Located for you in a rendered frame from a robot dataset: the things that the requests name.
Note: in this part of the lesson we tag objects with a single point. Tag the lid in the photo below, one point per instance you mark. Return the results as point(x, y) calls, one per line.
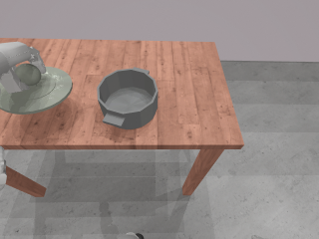
point(54, 87)

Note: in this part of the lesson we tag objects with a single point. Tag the table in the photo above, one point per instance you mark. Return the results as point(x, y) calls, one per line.
point(195, 110)

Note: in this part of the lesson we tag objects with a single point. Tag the robot left hand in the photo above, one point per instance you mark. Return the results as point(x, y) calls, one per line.
point(15, 53)

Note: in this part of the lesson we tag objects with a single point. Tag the left robot forearm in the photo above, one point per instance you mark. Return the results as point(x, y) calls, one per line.
point(4, 66)

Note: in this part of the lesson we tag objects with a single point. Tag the pot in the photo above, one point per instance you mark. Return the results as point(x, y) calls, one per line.
point(128, 98)

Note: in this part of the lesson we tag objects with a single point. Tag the knob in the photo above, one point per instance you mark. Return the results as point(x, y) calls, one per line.
point(28, 74)

